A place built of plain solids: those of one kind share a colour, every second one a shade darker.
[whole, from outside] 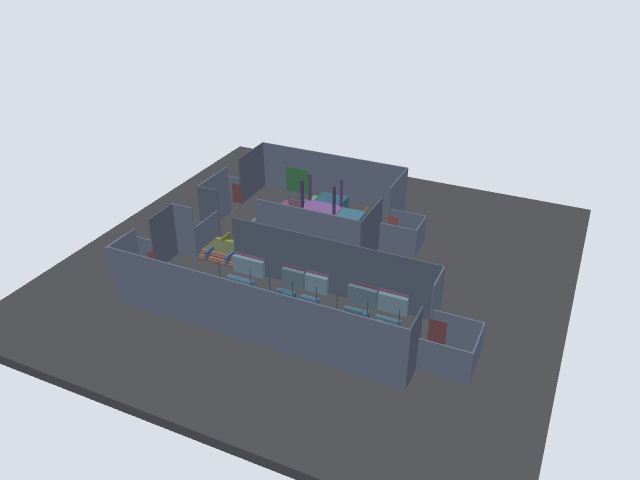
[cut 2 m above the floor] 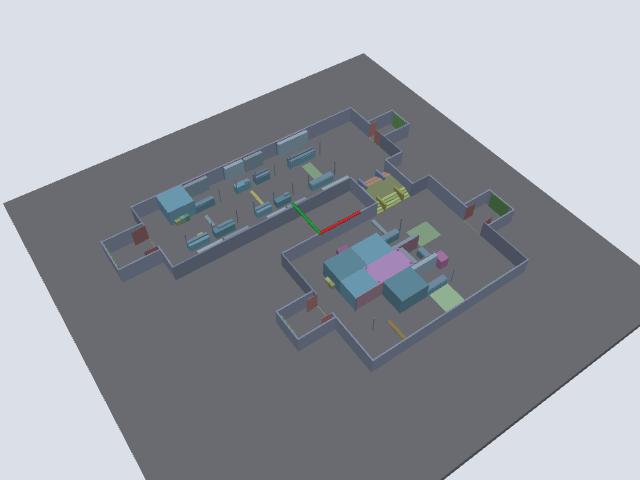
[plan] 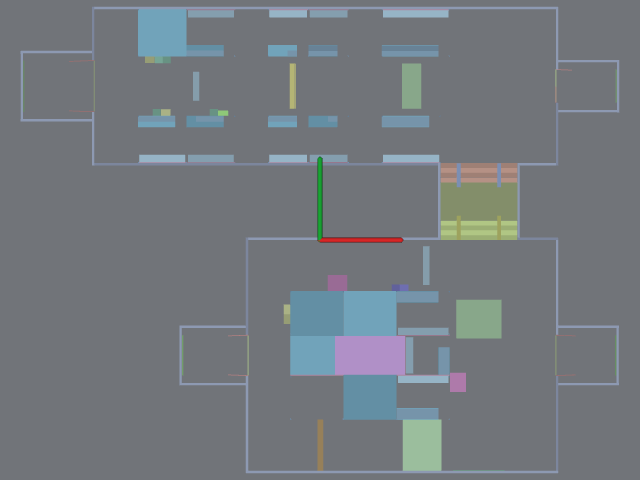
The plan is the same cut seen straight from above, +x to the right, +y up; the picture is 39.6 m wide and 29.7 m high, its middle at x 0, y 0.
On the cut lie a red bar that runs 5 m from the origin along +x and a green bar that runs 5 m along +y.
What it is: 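A small town's covered market hall; wings of bays of 4.8 m, 6.0 m to the eaves; island blocks of stalls back to back between aisles of 1.6 to 3.5 m; lock-up shops 3 to 3.7 m deep along long walls; porches at the aisles' ends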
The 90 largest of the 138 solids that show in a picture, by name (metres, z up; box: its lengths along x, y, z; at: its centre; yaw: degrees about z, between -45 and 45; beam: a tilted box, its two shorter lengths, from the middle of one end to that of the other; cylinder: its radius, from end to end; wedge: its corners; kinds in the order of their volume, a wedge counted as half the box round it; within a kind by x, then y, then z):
{
 "wall_1": {"box": [0.15, 4.37, 3.25], "at": [-18.45, 9.52, 1.57]},
 "wall_2": {"box": [4.56, 0.15, 3.25], "at": [-16.25, 7.41, 1.57]},
 "wall_3": {"box": [4.56, 0.15, 3.25], "at": [-16.25, 11.63, 1.57]},
 "wall_4": {"box": [0.15, 3.33, 6.04], "at": [-14.04, 6.27, 2.97]},
 "wall_5": {"box": [0.15, 3.33, 6.04], "at": [-14.04, 12.77, 2.97]},
 "wall_6": {"box": [0.15, 3.7, 3.25], "at": [-8.62, -7.14, 1.57]},
 "wall_7": {"box": [4.25, 0.15, 3.25], "at": [-6.57, -8.91, 1.57]},
 "wall_8": {"box": [4.25, 0.15, 3.25], "at": [-6.57, -5.37, 1.57]},
 "wall_9": {"box": [0.15, 6.04, 6.04], "at": [-4.52, -11.41, 2.97]},
 "wall_10": {"box": [0.15, 6.04, 6.04], "at": [-4.52, -2.87, 2.97]},
 "wall_11": {"box": [21.57, 0.15, 6.04], "at": [-3.33, 4.68, 2.97]},
 "wall_12": {"box": [28.86, 0.15, 6.04], "at": [0.32, 14.36, 2.97]},
 "wall_13": {"box": [12.05, 0.15, 6.04], "at": [1.43, 0.07, 2.97]},
 "wall_14": {"box": [19.34, 0.15, 6.04], "at": [5.08, -14.36, 2.97]},
 "wall_15": {"box": [0.15, 4.76, 3.65], "at": [7.38, 2.38, 1.77]},
 "wall_16": {"box": [0.15, 4.76, 3.65], "at": [12.29, 2.38, 1.77]},
 "wall_17": {"box": [2.53, 0.15, 6.04], "at": [13.48, 0.07, 2.97]},
 "wall_18": {"box": [2.53, 0.15, 6.04], "at": [13.48, 4.68, 2.97]},
 "wall_19": {"box": [0.15, 6.04, 6.04], "at": [14.67, -11.41, 2.97]},
 "wall_20": {"box": [0.15, 6.04, 6.04], "at": [14.67, -2.87, 2.97]},
 "wall_21": {"box": [0.15, 3.88, 6.04], "at": [14.67, 6.55, 2.97]},
 "wall_22": {"box": [0.15, 3.88, 6.04], "at": [14.67, 12.49, 2.97]},
 "wall_23": {"box": [3.9, 0.15, 3.25], "at": [16.55, -8.91, 1.57]},
 "wall_24": {"box": [3.9, 0.15, 3.25], "at": [16.55, -5.37, 1.57]},
 "wall_25": {"box": [3.93, 0.15, 3.25], "at": [16.56, 7.97, 1.57]},
 "wall_26": {"box": [3.93, 0.15, 3.25], "at": [16.56, 11.07, 1.57]},
 "wall_27": {"box": [0.15, 3.7, 3.25], "at": [18.42, -7.14, 1.57]},
 "wall_28": {"box": [0.15, 3.25, 3.25], "at": [18.45, 9.52, 1.57]},
 "counter_1": {"box": [2.31, 0.72, 0.9], "at": [-10.11, 7.33, 0.4]},
 "counter_2": {"box": [3.01, 2.93, 2.55], "at": [-9.76, 12.81, 1.23]},
 "counter_3": {"box": [2.31, 0.72, 0.97], "at": [-7.1, 7.33, 0.43]},
 "counter_4": {"box": [2.31, 0.72, 0.93], "at": [-7.1, 11.71, 0.41]},
 "counter_5": {"box": [1.8, 0.72, 0.87], "at": [-2.32, 7.33, 0.39]},
 "counter_6": {"box": [1.8, 0.72, 0.98], "at": [-2.32, 11.71, 0.44]},
 "counter_7": {"box": [2.78, 2.4, 2.55], "at": [-0.46, -7.14, 1.23]},
 "counter_8": {"box": [3.29, 2.78, 2.55], "at": [-0.2, -4.55, 1.23]},
 "counter_9": {"box": [1.8, 0.72, 0.91], "at": [0.19, 7.33, 0.41]},
 "counter_10": {"box": [1.8, 0.72, 0.89], "at": [0.19, 11.71, 0.4]},
 "counter_11": {"box": [3.29, 2.78, 2.55], "at": [3.1, -9.73, 1.23]},
 "counter_12": {"box": [3.29, 2.78, 2.55], "at": [3.1, -4.55, 1.23]},
 "counter_13": {"box": [2.94, 0.72, 0.89], "at": [5.29, 7.33, 0.4]},
 "counter_14": {"box": [3.52, 0.72, 0.91], "at": [5.58, 11.71, 0.41]},
 "counter_15": {"box": [2.59, 0.72, 0.93], "at": [6.04, -10.76, 0.41]},
 "counter_16": {"box": [2.59, 0.72, 0.96], "at": [6.04, -3.52, 0.43]},
 "counter_17": {"box": [0.72, 1.7, 0.94], "at": [7.67, -7.49, 0.42]},
 "shelf_1": {"box": [2.85, 0.46, 1.9], "at": [-9.76, 5.04, 0.9]},
 "shelf_2": {"box": [2.85, 0.46, 1.9], "at": [-6.75, 5.04, 0.9]},
 "shelf_3": {"box": [2.85, 0.46, 1.9], "at": [-6.75, 14.0, 0.9]},
 "shelf_4": {"box": [2.34, 0.46, 1.9], "at": [-1.97, 5.04, 0.9]},
 "shelf_5": {"box": [2.34, 0.46, 1.9], "at": [-1.97, 14.0, 0.9]},
 "shelf_6": {"box": [2.34, 0.46, 1.9], "at": [0.54, 5.04, 0.9]},
 "shelf_7": {"box": [2.34, 0.46, 1.9], "at": [0.54, 14.0, 0.9]},
 "shelf_8": {"box": [0.46, 2.24, 1.9], "at": [5.54, -7.14, 0.9]},
 "shelf_9": {"box": [3.48, 0.46, 1.9], "at": [5.64, 5.04, 0.9]},
 "shelf_10": {"box": [4.06, 0.46, 1.9], "at": [5.93, 14.0, 0.9]},
 "shelf_11": {"box": [3.13, 0.46, 1.9], "at": [6.39, -8.62, 0.9]},
 "shelf_12": {"box": [3.13, 0.46, 1.9], "at": [6.39, -5.66, 0.9]},
 "core_1": {"box": [4.32, 2.4, 2.65], "at": [3.1, -7.14, 1.27]},
 "ground_1": {"box": [4.76, 2.36, 0.5], "at": [9.84, 2.38, 0.39]},
 "back_1": {"box": [3.01, 0.06, 2.15], "at": [-9.76, 4.79, 1.02]},
 "back_2": {"box": [3.01, 0.06, 2.15], "at": [-6.75, 4.79, 1.02]},
 "back_3": {"box": [3.01, 0.06, 2.15], "at": [-6.75, 14.25, 1.02]},
 "back_4": {"box": [3.29, 0.06, 2.15], "at": [-0.2, -8.37, 1.02]},
 "back_5": {"box": [3.64, 0.06, 2.15], "at": [5.64, 4.79, 1.02]},
 "back_6": {"box": [4.22, 0.06, 2.15], "at": [5.93, 14.25, 1.02]},
 "back_7": {"box": [3.29, 0.06, 2.15], "at": [6.39, -8.37, 1.02]},
 "back_8": {"box": [3.29, 0.06, 2.15], "at": [6.39, -5.91, 1.02]},
 "loaded_pallet_1": {"box": [1.2, 1.0, 1.31], "at": [1.09, -2.66, 0.6]},
 "loaded_pallet_2": {"box": [1.0, 1.2, 1.31], "at": [8.54, -8.81, 0.6]},
 "duckboards_1": {"box": [1.2, 2.8, 0.13], "at": [5.67, 9.52, 0.01]},
 "duckboards_2": {"box": [2.4, 3.2, 0.13], "at": [6.31, -12.7, 0.0]},
 "duckboards_3": {"box": [2.8, 2.4, 0.13], "at": [9.84, -4.9, 0.0]},
 "neck_north_1": {"box": [4.74, 0.3, 0.69], "at": [9.84, 3.71, 0.29]},
 "neck_north_2": {"box": [4.74, 0.3, 0.53], "at": [9.84, 4.01, 0.21]},
 "neck_north_3": {"box": [4.74, 0.3, 0.37], "at": [9.84, 4.31, 0.13]},
 "neck_south_1": {"box": [4.74, 0.3, 0.37], "at": [9.84, 0.45, 0.13]},
 "neck_south_2": {"box": [4.74, 0.3, 0.53], "at": [9.84, 0.75, 0.21]},
 "neck_south_3": {"box": [4.74, 0.3, 0.69], "at": [9.84, 1.05, 0.29]},
 "pier_1": {"box": [0.26, 0.26, 6.04], "at": [1.14, -8.14, 2.97]},
 "pier_2": {"box": [0.26, 0.26, 6.04], "at": [1.14, -6.14, 2.97]},
 "pier_3": {"box": [0.26, 0.26, 6.04], "at": [5.05, -8.14, 2.97]},
 "pier_4": {"box": [0.26, 0.26, 6.04], "at": [5.05, -6.14, 2.97]},
 "shutter_1": {"box": [3.2, 0.08, 3.35], "at": [9.84, -14.28, 1.62]},
 "cheek_neck_north_1": {"box": [0.24, 1.5, 1.11], "at": [8.59, 4.01, 0.5]},
 "cheek_neck_north_2": {"box": [0.24, 1.5, 1.11], "at": [11.09, 4.01, 0.5]},
 "cheek_neck_south_1": {"box": [0.24, 1.5, 1.11], "at": [8.59, 0.75, 0.5]},
 "cheek_neck_south_2": {"box": [0.24, 1.5, 1.11], "at": [11.09, 0.75, 0.5]},
 "outer_doors_1": {"box": [0.06, 3.17, 2.25], "at": [-18.32, 9.52, 1.07]},
 "outer_doors_2": {"box": [0.06, 2.5, 2.25], "at": [-8.49, -7.14, 1.07]},
 "goods_1": {"box": [3.52, 0.34, 0.35], "at": [5.58, 11.87, 1.03]}
}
